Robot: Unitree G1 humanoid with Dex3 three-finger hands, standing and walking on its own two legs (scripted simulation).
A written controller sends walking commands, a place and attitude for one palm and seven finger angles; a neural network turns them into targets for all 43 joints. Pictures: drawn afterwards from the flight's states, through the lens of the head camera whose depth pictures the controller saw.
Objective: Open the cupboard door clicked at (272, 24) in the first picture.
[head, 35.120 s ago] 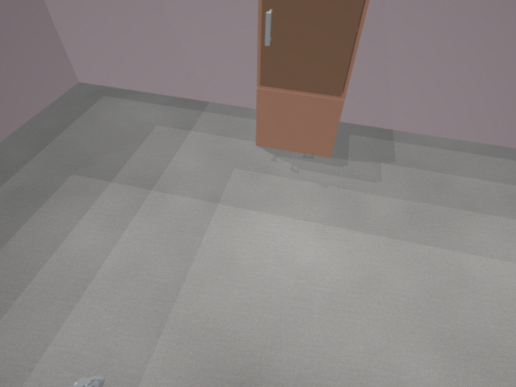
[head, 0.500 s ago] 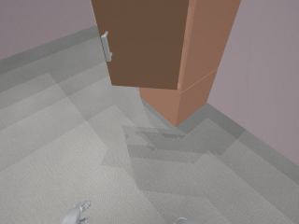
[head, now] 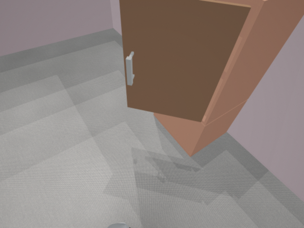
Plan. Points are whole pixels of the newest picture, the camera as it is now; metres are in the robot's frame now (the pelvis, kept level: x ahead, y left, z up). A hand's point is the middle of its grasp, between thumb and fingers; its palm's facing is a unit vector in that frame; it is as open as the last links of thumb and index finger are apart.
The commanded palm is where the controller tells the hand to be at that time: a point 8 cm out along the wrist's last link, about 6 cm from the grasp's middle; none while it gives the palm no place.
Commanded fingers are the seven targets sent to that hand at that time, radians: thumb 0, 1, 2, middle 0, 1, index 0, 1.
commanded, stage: take the last steps up to it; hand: left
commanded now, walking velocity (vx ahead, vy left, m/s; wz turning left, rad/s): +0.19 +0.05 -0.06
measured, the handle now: (131, 68) +0.72 +0.17 -0.03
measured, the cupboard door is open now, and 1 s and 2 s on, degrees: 43 43 43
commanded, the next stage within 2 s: come to a stop and stand still in 0.12 s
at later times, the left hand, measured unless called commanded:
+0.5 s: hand (99, 195) +0.22 +0.19 -0.16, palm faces -0.04 -0.98 -0.22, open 7.3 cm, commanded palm none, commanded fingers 0.00 0.90 0.90 -0.20 -0.30 -0.20 -0.30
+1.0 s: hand out of the picture +0.12 +0.17 -0.17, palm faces +0.02 -0.98 -0.22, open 7.4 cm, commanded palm none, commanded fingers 0.00 0.90 0.90 -0.20 -0.30 -0.20 -0.30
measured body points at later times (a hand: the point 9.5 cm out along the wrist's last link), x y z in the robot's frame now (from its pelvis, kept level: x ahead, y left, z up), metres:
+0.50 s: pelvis +0.12 +0.01 +0.01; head +0.15 +0.00 +0.46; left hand +0.23 +0.24 -0.14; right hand +0.09 -0.21 -0.15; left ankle +0.08 +0.11 -0.72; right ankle +0.14 -0.10 -0.72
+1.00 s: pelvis +0.10 -0.01 +0.01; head +0.10 -0.01 +0.46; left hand +0.12 +0.22 -0.15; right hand +0.20 -0.25 -0.13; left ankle +0.11 +0.10 -0.72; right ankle +0.10 -0.10 -0.72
